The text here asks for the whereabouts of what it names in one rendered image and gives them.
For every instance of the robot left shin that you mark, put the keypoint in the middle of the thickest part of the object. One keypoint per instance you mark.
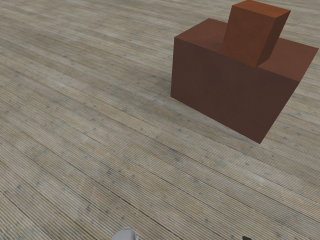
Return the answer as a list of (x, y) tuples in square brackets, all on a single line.
[(127, 228)]

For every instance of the carton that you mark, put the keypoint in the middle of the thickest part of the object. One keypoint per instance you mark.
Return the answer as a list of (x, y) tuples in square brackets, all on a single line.
[(252, 31)]

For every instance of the pedestal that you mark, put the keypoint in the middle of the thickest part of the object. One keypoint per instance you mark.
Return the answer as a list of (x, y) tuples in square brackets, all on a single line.
[(245, 99)]

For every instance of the robot left thigh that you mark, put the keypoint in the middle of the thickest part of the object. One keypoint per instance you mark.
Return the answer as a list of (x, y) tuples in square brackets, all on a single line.
[(125, 235)]

